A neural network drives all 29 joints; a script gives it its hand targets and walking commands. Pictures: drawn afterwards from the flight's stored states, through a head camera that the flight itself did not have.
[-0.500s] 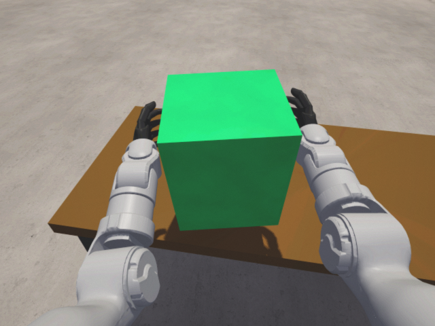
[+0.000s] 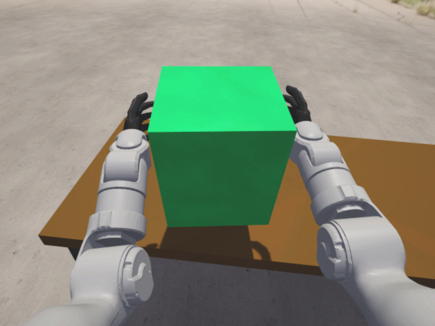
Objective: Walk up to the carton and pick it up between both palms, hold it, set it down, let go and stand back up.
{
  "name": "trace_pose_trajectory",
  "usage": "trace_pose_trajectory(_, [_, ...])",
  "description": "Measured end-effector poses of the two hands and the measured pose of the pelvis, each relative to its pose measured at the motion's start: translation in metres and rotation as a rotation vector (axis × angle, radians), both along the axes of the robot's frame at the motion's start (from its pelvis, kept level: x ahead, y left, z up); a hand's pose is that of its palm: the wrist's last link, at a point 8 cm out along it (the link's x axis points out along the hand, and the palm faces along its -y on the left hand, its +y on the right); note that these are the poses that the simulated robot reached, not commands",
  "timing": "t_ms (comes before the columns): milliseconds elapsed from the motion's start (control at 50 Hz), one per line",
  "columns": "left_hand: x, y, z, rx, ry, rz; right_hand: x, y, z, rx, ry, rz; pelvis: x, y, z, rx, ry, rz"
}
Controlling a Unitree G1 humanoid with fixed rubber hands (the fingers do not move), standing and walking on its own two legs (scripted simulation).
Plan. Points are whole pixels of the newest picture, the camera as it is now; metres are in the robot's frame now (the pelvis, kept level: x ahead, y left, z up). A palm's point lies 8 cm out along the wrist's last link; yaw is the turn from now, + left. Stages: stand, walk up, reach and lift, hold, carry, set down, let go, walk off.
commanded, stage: reach and lift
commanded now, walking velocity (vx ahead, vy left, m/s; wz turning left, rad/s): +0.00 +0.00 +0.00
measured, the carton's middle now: (217, 149) +0.42 +0.01 +0.17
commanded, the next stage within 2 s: hold in 0.86 s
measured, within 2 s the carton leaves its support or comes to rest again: neither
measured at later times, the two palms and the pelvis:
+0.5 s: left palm (132, 126) +0.39 +0.16 +0.23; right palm (299, 122) +0.41 -0.14 +0.24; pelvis +0.00 +0.00 +0.00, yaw +0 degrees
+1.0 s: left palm (131, 119) +0.39 +0.16 +0.24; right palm (303, 116) +0.40 -0.14 +0.25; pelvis +0.01 +0.00 +0.00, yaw +0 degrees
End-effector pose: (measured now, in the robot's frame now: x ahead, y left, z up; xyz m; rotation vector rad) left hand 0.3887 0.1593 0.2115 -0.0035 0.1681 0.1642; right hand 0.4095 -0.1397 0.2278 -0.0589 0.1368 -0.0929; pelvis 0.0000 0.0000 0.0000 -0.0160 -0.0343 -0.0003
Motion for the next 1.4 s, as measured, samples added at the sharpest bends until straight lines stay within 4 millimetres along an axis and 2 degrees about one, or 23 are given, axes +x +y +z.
trace_pose_trajectory(160, [-0.001,-0.001,-0.001,0.0,0.026,-0.014,-0.004,-0.002,-0.001,0.004,0.027,-0.012,-0.001,0.0,0.0,0.0,-0.011,0.0])
trace_pose_trajectory(280, [-0.002,0.002,0.007,0.001,0.001,-0.013,-0.004,0.002,0.008,0.013,0.003,-0.012,0.0,0.0,0.0,0.0,-0.011,0.001])
trace_pose_trajectory(420, [0.001,0.004,0.007,0.0,0.024,-0.015,-0.002,0.003,0.004,0.028,0.028,-0.015,0.002,0.001,0.0,0.0,-0.008,0.002])
trace_pose_trajectory(540, [0.003,0.002,0.018,0.005,-0.006,-0.025,-0.003,0.001,0.013,0.04,-0.002,-0.025,0.003,0.001,0.0,0.0,-0.008,0.002])
trace_pose_trajectory(680, [0.007,-0.001,0.014,0.002,0.025,-0.035,-0.002,-0.002,0.009,0.052,0.031,-0.037,0.006,0.001,0.0,-0.001,-0.005,0.002])
trace_pose_trajectory(800, [0.005,0.003,0.027,0.0,-0.013,-0.028,-0.002,0.002,0.021,0.068,-0.004,-0.031,0.007,0.001,0.0,-0.001,-0.004,0.002])
trace_pose_trajectory(980, [0.002,0.002,0.029,-0.007,0.01,-0.035,-0.007,0.001,0.024,0.075,0.022,-0.036,0.006,0.001,0.0,-0.001,-0.009,0.002])
trace_pose_trajectory(1120, [-0.002,0.0,0.043,-0.002,-0.022,-0.038,-0.011,-0.002,0.037,0.086,-0.009,-0.037,0.007,0.001,0.0,-0.001,-0.009,0.003])
trace_pose_trajectory(1320, [-0.008,-0.002,0.047,-0.007,-0.006,-0.044,-0.019,-0.003,0.042,0.083,0.009,-0.042,0.005,0.001,0.0,-0.001,-0.013,0.003])
trace_pose_trajectory(1400, [-0.012,-0.001,0.055,-0.006,-0.025,-0.042,-0.022,-0.003,0.05,0.085,-0.008,-0.037,0.006,0.001,0.0,-0.001,-0.012,0.003])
